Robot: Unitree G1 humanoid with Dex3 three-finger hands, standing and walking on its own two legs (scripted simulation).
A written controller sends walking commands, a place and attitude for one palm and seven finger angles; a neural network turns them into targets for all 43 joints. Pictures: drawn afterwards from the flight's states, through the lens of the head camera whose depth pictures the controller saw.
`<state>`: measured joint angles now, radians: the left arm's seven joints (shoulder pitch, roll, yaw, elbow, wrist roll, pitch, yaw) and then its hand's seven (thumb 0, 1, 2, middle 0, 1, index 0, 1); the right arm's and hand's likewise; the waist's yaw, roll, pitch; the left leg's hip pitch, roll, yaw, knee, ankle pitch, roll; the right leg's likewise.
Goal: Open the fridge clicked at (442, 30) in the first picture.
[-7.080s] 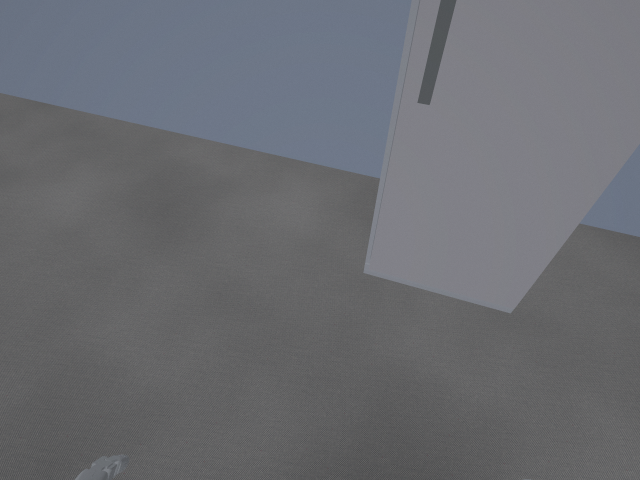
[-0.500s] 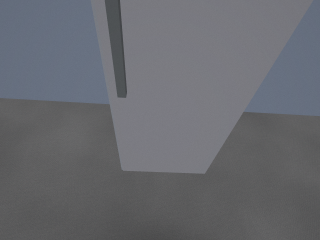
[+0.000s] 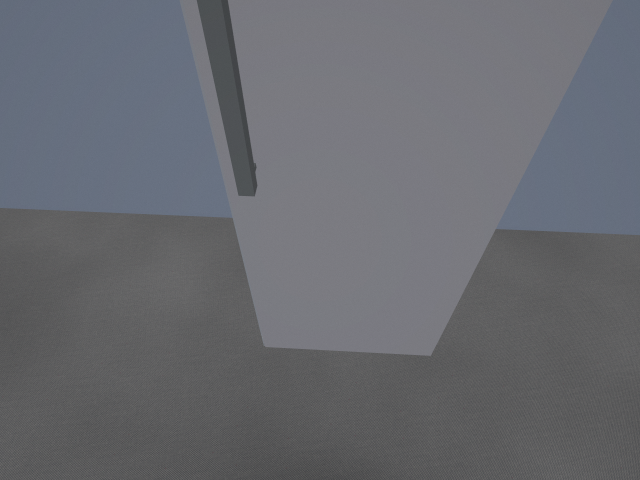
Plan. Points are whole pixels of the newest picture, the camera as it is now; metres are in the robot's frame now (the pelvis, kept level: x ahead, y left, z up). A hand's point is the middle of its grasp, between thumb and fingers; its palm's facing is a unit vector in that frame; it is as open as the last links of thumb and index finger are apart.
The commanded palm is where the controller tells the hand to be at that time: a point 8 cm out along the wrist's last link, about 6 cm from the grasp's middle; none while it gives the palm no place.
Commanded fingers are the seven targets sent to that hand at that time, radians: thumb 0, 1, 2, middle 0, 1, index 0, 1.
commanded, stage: come to a stop and stand still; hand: left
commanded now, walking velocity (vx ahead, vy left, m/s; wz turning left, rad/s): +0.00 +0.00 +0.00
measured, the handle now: (229, 59) +0.56 +0.16 +0.25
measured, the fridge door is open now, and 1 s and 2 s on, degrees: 0 0 0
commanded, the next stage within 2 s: look again from close up in 0.50 s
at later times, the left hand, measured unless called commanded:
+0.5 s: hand out of the picture -0.01 +0.21 -0.17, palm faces +0.02 -0.98 -0.18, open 7.4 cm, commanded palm none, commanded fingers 0.00 0.90 0.90 -0.20 -0.30 -0.20 -0.30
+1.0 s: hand out of the picture +0.00 +0.20 -0.17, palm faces +0.02 -0.98 -0.21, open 7.4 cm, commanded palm none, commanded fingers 0.00 0.90 0.90 -0.20 -0.30 -0.20 -0.30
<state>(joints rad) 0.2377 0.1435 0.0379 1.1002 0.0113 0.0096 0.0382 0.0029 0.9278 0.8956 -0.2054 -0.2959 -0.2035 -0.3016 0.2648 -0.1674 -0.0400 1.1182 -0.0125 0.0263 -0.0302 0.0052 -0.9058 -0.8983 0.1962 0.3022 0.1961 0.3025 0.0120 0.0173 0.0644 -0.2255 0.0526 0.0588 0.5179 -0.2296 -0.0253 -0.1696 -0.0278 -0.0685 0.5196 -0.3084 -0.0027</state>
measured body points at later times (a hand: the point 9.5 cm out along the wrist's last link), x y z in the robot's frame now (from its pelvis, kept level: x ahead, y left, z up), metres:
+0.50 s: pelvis +0.01 +0.04 +0.01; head +0.02 +0.04 +0.46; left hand -0.01 +0.26 -0.16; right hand +0.02 -0.19 -0.15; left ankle +0.02 +0.13 -0.74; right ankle -0.02 -0.12 -0.73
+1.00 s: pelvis -0.02 +0.02 +0.00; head -0.04 +0.01 +0.45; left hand +0.00 +0.25 -0.15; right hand +0.01 -0.21 -0.16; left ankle +0.02 +0.13 -0.74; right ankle -0.02 -0.12 -0.74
